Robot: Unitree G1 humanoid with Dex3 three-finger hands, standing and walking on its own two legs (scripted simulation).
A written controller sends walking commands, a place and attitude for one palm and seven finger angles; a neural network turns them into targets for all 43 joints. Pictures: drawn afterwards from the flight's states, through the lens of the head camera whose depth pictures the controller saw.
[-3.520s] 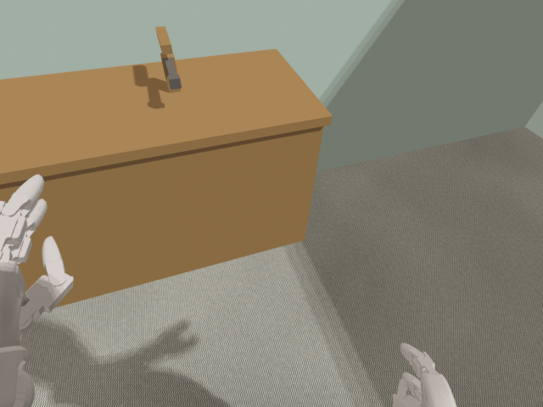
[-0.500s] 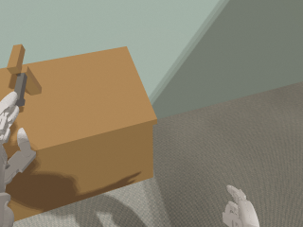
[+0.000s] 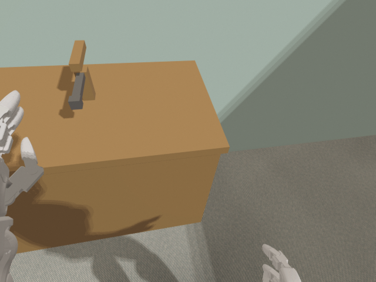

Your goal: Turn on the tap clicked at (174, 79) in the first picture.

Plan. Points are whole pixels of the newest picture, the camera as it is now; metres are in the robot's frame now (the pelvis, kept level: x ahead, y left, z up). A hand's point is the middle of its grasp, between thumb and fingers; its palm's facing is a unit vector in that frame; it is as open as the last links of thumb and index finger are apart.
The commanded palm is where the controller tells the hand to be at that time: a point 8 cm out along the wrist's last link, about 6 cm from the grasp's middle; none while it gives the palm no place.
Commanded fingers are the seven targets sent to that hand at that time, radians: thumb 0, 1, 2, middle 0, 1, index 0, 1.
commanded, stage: come to a stop and stand still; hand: left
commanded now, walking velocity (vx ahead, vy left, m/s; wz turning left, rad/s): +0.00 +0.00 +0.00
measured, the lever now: (75, 102) +0.49 +0.37 +0.06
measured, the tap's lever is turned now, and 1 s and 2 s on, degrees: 0 0 0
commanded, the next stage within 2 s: look again from close up in 0.64 s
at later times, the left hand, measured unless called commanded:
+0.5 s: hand (66, 150) +0.26 +0.25 +0.17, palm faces +0.37 -0.85 -0.37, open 7.5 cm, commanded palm +0.21 +0.28 +0.18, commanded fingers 0.00 0.90 0.90 -0.20 -0.30 -0.20 -0.30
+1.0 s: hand (73, 156) +0.26 +0.24 +0.16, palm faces +0.38 -0.85 -0.35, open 7.5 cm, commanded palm +0.20 +0.27 +0.18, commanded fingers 0.00 0.90 0.90 -0.20 -0.30 -0.20 -0.30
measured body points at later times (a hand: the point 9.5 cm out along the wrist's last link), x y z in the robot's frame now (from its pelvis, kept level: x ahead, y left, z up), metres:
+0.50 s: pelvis +0.04 +0.00 +0.01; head +0.07 +0.02 +0.46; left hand +0.24 +0.29 +0.19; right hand +0.23 -0.22 -0.05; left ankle +0.02 +0.08 -0.73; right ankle +0.07 -0.13 -0.73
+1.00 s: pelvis +0.04 -0.01 +0.01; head +0.05 +0.00 +0.46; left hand +0.23 +0.28 +0.18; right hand +0.22 -0.24 -0.06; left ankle +0.02 +0.07 -0.73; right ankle +0.07 -0.13 -0.73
